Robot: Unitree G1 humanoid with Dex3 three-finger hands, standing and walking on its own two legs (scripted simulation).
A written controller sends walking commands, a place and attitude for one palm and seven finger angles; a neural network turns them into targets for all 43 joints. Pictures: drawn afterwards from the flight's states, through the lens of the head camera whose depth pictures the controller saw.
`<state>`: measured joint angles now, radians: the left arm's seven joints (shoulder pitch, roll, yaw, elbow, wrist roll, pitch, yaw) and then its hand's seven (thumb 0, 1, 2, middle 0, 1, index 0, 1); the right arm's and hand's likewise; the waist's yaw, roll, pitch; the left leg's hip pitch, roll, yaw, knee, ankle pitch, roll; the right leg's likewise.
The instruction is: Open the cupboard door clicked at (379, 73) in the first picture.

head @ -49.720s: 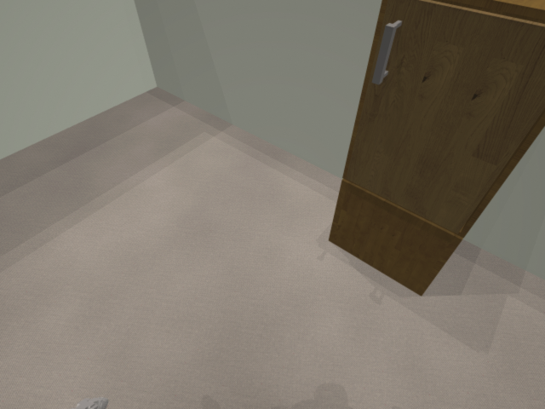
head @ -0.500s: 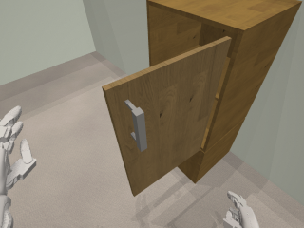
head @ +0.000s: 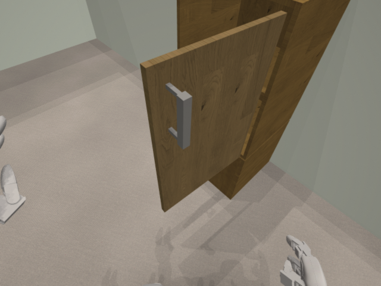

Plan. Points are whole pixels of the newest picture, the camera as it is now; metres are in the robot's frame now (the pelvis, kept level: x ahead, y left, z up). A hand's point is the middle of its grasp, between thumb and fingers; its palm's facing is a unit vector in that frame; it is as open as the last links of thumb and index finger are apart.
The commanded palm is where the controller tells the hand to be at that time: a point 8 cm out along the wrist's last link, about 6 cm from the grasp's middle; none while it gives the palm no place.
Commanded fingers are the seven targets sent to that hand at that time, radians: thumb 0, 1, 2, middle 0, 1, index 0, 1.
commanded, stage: step back with the hand held close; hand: left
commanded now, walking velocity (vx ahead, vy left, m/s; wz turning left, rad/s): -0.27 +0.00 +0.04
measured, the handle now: (177, 117) +0.41 +0.06 +0.14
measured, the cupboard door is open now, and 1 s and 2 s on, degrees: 86 86 86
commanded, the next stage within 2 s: stop stepping back and stand still in 0.40 s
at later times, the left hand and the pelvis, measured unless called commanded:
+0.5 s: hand out of the picture +0.09 +0.26 +0.18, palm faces +0.45 -0.78 -0.45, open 7.4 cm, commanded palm +0.04 +0.30 +0.19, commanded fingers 0.00 0.90 0.90 -0.20 -0.30 -0.20 -0.30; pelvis -0.11 +0.00 +0.00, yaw -1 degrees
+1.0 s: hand out of the picture +0.00 +0.26 +0.17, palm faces +0.41 -0.79 -0.46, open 7.4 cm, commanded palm -0.04 +0.30 +0.19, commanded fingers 0.00 0.90 0.90 -0.20 -0.30 -0.20 -0.30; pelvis -0.19 +0.00 +0.01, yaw -2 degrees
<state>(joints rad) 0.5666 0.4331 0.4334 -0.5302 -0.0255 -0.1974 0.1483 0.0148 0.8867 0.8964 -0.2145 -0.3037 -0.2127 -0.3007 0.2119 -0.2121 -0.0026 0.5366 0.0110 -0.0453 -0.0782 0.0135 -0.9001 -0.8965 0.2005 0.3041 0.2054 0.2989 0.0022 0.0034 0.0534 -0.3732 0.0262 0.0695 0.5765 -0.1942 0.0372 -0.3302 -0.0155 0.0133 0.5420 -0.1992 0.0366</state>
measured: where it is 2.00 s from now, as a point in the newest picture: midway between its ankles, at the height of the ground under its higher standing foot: outside the picture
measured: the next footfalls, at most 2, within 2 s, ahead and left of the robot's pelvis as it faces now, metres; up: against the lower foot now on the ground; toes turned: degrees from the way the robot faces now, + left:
right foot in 0.46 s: -0.15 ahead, -0.09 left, +0.00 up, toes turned -2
left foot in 0.66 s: -0.05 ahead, +0.11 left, +0.00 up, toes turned +0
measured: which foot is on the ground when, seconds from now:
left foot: down 0.00-0.46, up 0.48-0.64, down 0.66-0.90, up 0.92-1.00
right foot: down 0.00-0.22, up 0.24-0.44, down 0.46-1.00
